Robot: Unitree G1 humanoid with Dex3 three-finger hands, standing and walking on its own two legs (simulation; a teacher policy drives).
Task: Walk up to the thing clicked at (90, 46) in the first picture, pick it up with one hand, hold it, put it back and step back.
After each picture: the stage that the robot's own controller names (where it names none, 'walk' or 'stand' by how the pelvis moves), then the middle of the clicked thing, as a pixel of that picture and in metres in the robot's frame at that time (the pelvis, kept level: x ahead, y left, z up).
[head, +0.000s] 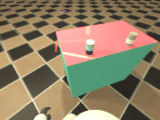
stand; (89, 47) +0.58 +0.05 +0.07
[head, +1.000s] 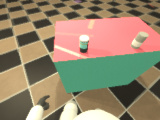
walk; (83, 44) +0.52 +0.09 +0.11
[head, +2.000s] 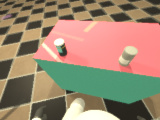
walk; (61, 48) +0.46 +0.27 +0.10
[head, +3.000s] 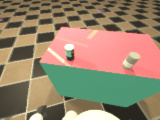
stand; (70, 52) +0.47 +0.19 +0.09
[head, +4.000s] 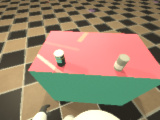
stand; (60, 58) +0.42 +0.24 +0.08
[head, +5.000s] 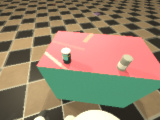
stand; (66, 56) +0.46 +0.21 +0.07
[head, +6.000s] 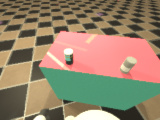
stand; (69, 57) +0.46 +0.19 +0.07
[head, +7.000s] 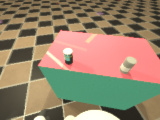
stand; (68, 56) +0.46 +0.19 +0.07
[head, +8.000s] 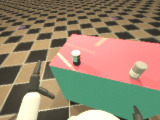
rise first; (76, 58) +0.46 +0.17 +0.07
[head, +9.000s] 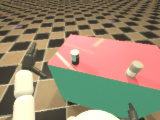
go down; (75, 57) +0.48 +0.16 +0.08
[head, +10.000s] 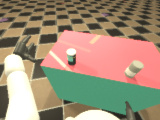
go down; (71, 57) +0.45 +0.16 +0.08
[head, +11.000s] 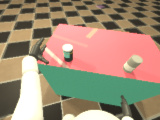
close in; (68, 53) +0.46 +0.16 +0.09
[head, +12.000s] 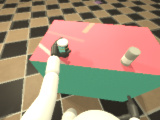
close; (63, 48) +0.48 +0.18 +0.12
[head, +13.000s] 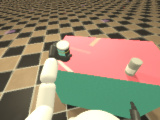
lift; (64, 51) +0.37 +0.18 +0.23
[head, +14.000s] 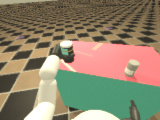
lift; (67, 52) +0.34 +0.16 +0.26
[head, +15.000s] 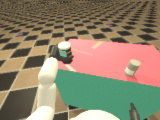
hold; (65, 53) +0.33 +0.17 +0.25
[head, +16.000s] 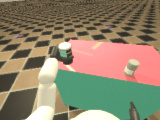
hold; (66, 54) +0.33 +0.17 +0.25
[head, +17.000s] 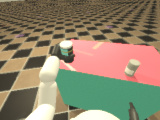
crouch; (67, 52) +0.33 +0.16 +0.26
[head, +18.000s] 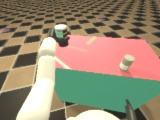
crouch; (62, 36) +0.45 +0.19 +0.28
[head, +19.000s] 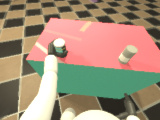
lower; (61, 48) +0.47 +0.18 +0.12
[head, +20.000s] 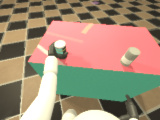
lower; (61, 50) +0.46 +0.19 +0.12
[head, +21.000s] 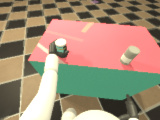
lower; (62, 48) +0.47 +0.18 +0.12
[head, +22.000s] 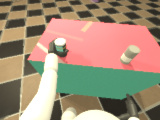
lower; (61, 48) +0.47 +0.18 +0.12
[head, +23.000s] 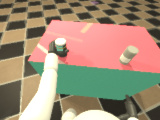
loosen; (61, 48) +0.48 +0.18 +0.12
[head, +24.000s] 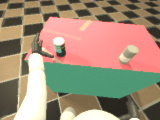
withdraw; (60, 47) +0.47 +0.19 +0.12
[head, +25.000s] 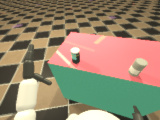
sink last; (75, 55) +0.47 +0.17 +0.09
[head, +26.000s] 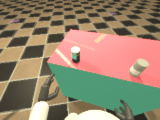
stand; (75, 55) +0.47 +0.17 +0.08
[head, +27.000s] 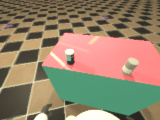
stand; (70, 57) +0.47 +0.18 +0.08
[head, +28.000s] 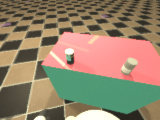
stand; (70, 56) +0.47 +0.19 +0.07
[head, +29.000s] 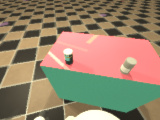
stand; (68, 56) +0.46 +0.20 +0.07
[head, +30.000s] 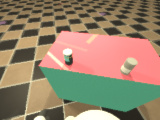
stand; (68, 57) +0.45 +0.20 +0.07
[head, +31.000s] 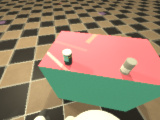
stand; (67, 57) +0.45 +0.20 +0.07
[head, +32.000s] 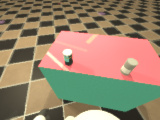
walk; (68, 57) +0.45 +0.20 +0.07
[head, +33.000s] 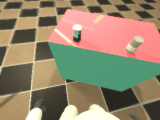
walk; (77, 33) +0.62 +0.17 +0.08
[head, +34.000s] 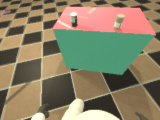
walk; (74, 19) +0.88 +0.26 +0.09
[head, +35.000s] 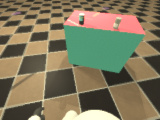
stand; (81, 19) +1.10 +0.20 +0.09
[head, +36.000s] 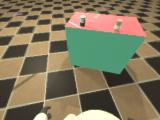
stand; (82, 21) +1.10 +0.18 +0.07
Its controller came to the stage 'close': yes
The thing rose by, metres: 0.22
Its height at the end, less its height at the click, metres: +0.00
